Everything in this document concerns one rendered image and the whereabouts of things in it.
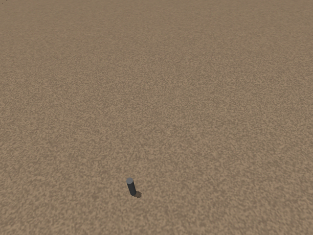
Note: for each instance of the can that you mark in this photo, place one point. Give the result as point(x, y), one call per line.
point(131, 186)

